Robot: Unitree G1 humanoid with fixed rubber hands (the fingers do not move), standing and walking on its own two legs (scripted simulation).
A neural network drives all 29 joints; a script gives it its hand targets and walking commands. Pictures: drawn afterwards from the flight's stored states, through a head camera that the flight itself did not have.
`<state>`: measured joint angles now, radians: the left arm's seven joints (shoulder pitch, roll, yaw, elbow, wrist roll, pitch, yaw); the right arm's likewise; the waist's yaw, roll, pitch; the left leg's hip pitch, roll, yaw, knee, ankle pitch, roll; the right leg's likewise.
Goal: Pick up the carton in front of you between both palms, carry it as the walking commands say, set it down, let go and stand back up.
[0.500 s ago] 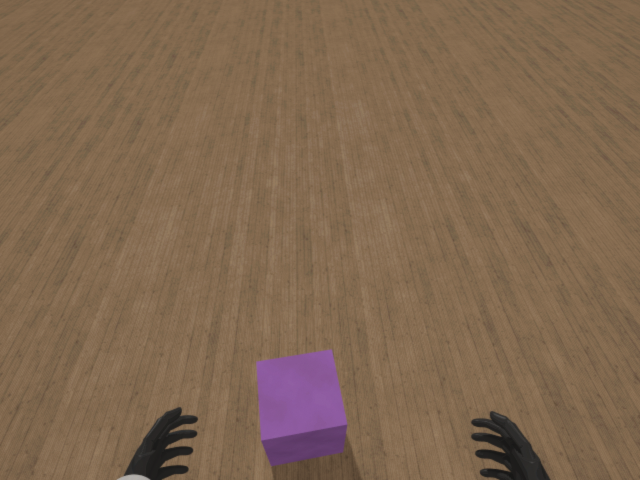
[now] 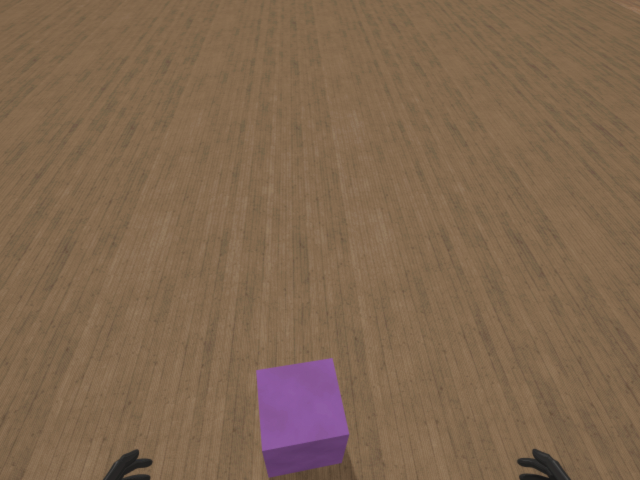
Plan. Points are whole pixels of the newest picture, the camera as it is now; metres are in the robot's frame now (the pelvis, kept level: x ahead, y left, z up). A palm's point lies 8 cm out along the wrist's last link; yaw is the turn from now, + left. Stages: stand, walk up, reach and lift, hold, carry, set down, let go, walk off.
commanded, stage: stand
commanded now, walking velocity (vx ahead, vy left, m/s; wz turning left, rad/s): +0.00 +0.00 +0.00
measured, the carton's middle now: (300, 418) +0.44 +0.05 -0.65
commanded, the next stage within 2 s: none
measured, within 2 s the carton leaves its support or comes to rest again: neither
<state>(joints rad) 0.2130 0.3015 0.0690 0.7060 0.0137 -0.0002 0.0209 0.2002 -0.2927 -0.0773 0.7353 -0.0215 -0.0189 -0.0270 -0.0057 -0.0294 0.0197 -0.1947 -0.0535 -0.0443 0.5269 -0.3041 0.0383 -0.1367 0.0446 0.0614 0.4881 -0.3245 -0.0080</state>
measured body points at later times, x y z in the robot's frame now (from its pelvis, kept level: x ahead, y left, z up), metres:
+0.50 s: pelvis -0.02 +0.01 +0.00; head -0.02 +0.02 +0.45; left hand +0.10 +0.30 -0.11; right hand +0.10 -0.28 -0.10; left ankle -0.01 +0.09 -0.74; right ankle -0.04 -0.12 -0.74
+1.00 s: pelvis -0.03 +0.01 +0.01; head -0.04 +0.02 +0.46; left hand +0.06 +0.30 -0.12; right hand +0.06 -0.29 -0.10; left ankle -0.01 +0.09 -0.74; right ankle -0.04 -0.12 -0.74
